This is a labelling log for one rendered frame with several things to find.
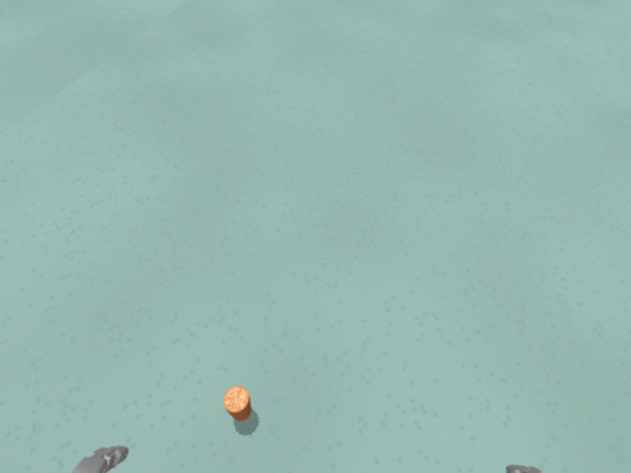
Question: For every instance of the left robot hand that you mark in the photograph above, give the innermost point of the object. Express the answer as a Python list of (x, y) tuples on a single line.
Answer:
[(102, 460)]

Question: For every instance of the cup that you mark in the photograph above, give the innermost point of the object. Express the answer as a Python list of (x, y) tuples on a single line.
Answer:
[(236, 402)]

